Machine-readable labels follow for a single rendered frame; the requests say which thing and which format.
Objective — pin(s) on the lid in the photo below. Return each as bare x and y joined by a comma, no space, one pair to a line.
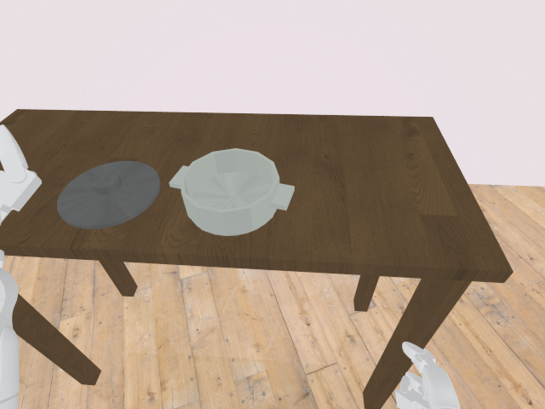
79,206

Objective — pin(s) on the knob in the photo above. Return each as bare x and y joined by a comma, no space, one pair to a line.
106,182

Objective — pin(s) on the table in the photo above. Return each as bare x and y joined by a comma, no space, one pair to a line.
374,196

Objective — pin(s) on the left robot hand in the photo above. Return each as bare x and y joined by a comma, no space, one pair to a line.
17,183

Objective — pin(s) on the left robot forearm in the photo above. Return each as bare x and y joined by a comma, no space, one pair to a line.
9,344

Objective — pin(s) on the right robot hand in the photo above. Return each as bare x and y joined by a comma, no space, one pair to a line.
433,391

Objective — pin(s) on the pot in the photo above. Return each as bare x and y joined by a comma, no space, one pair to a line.
232,192

